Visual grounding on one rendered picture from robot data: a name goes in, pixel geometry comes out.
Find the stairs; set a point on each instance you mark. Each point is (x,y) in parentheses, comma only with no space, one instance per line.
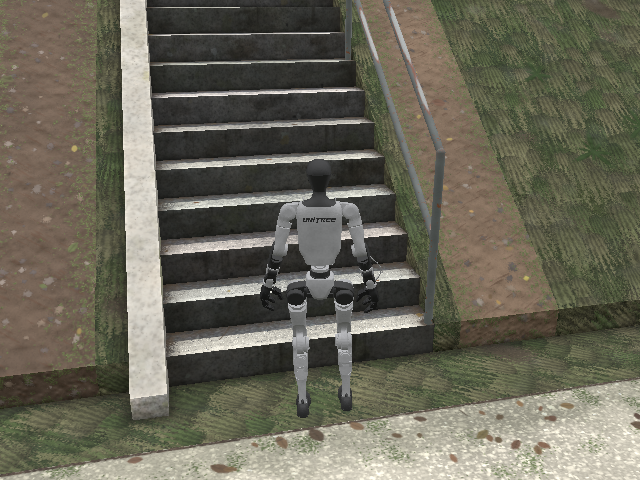
(245,93)

